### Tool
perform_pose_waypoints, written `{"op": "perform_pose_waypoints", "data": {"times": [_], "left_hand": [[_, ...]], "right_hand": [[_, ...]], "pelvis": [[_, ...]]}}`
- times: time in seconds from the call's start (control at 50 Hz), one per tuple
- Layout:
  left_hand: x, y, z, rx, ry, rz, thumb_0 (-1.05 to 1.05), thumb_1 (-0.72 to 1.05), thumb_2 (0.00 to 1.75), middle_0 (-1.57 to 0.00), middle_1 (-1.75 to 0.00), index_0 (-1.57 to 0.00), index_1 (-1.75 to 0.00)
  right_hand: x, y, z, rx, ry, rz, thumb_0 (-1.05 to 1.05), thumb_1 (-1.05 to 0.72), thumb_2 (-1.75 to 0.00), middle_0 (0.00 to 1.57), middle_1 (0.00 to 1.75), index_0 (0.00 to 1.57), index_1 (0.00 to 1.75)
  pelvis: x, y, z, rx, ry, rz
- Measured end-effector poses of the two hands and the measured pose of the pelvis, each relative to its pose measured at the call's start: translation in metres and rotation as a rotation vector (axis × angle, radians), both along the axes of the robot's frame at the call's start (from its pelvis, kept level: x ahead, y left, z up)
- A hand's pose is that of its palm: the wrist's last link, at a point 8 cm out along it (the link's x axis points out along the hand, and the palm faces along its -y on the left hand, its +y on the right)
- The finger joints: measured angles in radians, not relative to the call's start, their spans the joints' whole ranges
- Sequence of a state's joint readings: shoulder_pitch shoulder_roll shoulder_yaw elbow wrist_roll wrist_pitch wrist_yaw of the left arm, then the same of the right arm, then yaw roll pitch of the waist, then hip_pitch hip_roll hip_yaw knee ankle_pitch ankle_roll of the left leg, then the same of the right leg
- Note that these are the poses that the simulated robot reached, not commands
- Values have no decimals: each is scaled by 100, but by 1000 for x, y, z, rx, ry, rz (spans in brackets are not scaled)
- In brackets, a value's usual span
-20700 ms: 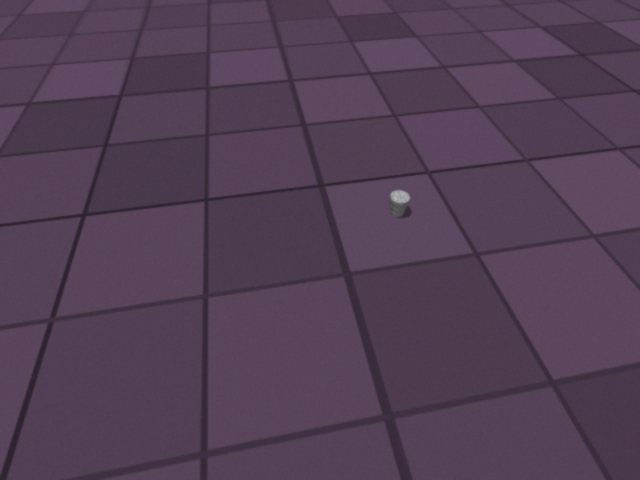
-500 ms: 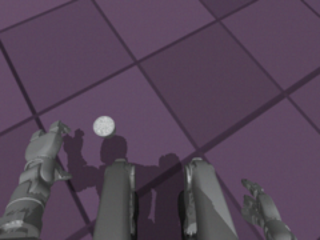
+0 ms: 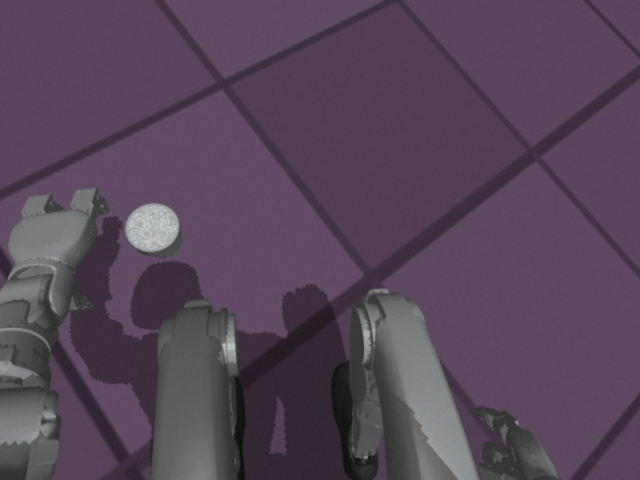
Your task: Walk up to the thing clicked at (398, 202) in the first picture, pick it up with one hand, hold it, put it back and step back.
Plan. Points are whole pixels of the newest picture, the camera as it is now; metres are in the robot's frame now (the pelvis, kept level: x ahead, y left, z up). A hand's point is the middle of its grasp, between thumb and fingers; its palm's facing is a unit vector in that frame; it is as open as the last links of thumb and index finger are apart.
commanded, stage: rise first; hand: left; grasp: from above
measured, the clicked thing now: (159, 235) +0.48 +0.25 -0.34
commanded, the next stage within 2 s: none
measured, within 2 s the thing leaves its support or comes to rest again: neither
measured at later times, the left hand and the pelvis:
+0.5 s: hand (98, 253) +0.41 +0.30 -0.20, palm faces -0.45 -0.06 -0.89, open 14.1 cm; pelvis +0.00 +0.00 -0.04, yaw -1 degrees
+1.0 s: hand (108, 248) +0.42 +0.29 -0.23, palm faces -0.46 -0.07 -0.88, open 14.0 cm; pelvis +0.01 +0.00 -0.05, yaw -2 degrees
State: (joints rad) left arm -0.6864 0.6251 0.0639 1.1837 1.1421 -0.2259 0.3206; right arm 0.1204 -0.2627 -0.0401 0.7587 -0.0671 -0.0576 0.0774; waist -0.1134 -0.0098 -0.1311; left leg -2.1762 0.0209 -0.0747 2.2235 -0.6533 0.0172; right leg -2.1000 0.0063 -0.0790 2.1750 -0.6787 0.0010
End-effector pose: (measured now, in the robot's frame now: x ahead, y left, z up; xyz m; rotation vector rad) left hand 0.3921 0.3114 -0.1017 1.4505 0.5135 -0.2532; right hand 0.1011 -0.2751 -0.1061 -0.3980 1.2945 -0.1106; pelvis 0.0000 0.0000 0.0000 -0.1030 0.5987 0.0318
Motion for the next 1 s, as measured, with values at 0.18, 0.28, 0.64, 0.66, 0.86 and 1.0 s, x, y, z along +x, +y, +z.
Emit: {"op": "perform_pose_waypoints", "data": {"times": [0.18,0.28,0.64,0.66,0.86,1.0], "left_hand": [[13,-5,-21,28,9,-56,0,-52,102,-9,-100,-9,-100],[17,-10,-29,37,3,-80,0,-52,101,-9,-100,-9,-100],[33,-13,-55,41,-15,-53,0,-52,101,-8,-102,-9,-102],[34,-13,-56,40,-15,-53,0,-52,101,-8,-102,-9,-102],[39,-16,-62,35,-8,-55,0,-52,100,-8,-103,-9,-102],[39,-16,-66,29,-10,-59,0,-52,99,-9,-104,-9,-102]], "right_hand": [[7,7,-19,25,20,17,0,-91,-90,21,30,21,30],[6,8,-30,44,42,28,0,-91,-90,21,30,21,30],[-18,0,-44,22,105,20,0,-91,-90,21,30,21,30],[-19,0,-44,21,109,18,0,-91,-90,21,30,21,30],[-21,2,-45,25,123,15,0,-91,-90,21,30,21,30],[-21,2,-46,23,115,31,0,-91,-90,21,30,21,30]], "pelvis": [[4,2,-14,-3,9,-4],[5,0,-21,1,8,-10],[7,-3,-42,-1,6,-26],[8,-3,-42,-2,7,-27],[10,-2,-44,-6,6,-30],[9,-2,-48,-11,-1,-32]]}}
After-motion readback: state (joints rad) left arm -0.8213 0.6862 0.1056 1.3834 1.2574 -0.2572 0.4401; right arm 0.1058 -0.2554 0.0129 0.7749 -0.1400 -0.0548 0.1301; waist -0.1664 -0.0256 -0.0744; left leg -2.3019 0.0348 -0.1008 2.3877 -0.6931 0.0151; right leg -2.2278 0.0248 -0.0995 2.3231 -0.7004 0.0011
